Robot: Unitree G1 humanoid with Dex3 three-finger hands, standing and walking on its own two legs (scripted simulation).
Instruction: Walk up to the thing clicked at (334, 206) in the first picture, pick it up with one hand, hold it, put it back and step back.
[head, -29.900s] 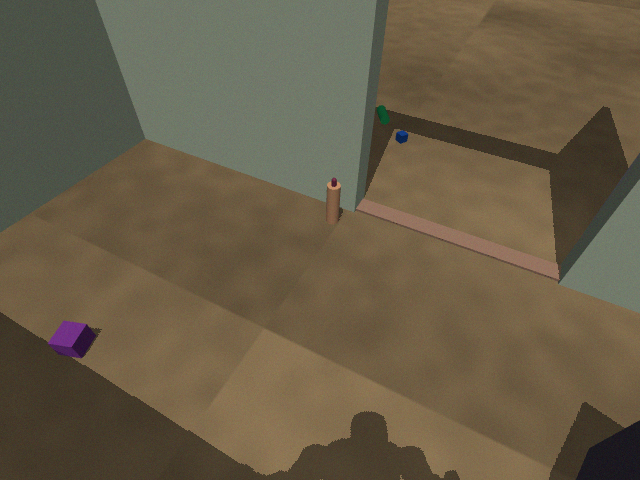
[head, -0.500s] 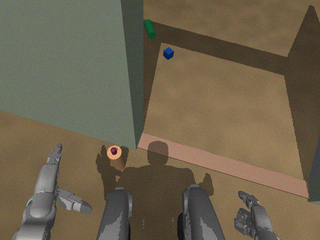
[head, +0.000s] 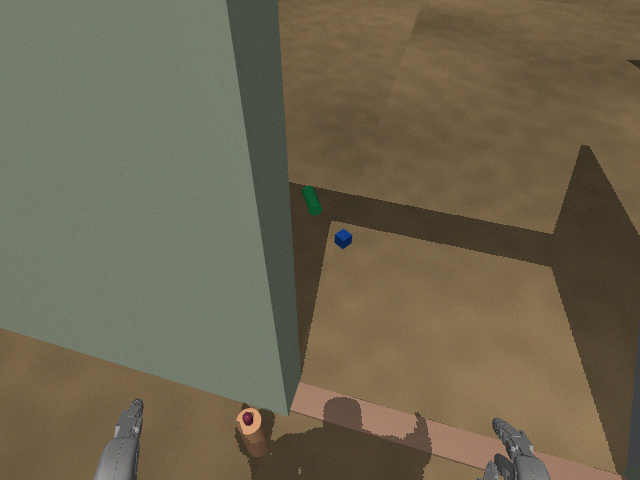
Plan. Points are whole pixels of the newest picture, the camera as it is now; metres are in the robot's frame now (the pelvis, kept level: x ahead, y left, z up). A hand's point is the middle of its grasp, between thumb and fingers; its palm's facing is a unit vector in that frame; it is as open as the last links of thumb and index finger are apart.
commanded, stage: home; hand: left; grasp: from the side
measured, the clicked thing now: (252, 431) +0.38 +0.17 -0.58
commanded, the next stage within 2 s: stand in 1.70 s
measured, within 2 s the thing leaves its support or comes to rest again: neither
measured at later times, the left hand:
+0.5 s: hand out of the picture +0.16 +0.18 -0.04, palm faces +0.11 -0.95 -0.29, open 17.7 cm
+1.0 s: hand out of the picture +0.15 +0.17 -0.04, palm faces +0.12 -0.95 -0.28, open 17.7 cm
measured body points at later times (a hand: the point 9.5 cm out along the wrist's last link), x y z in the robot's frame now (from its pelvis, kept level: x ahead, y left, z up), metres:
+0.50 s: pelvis -0.01 +0.00 +0.01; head +0.01 +0.01 +0.46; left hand +0.16 +0.23 -0.02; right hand +0.15 -0.23 -0.06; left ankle -0.01 +0.14 -0.67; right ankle +0.01 -0.14 -0.67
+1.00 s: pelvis -0.02 +0.00 +0.01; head +0.00 +0.00 +0.46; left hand +0.14 +0.22 -0.02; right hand +0.15 -0.25 -0.06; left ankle -0.01 +0.14 -0.67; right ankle +0.01 -0.14 -0.67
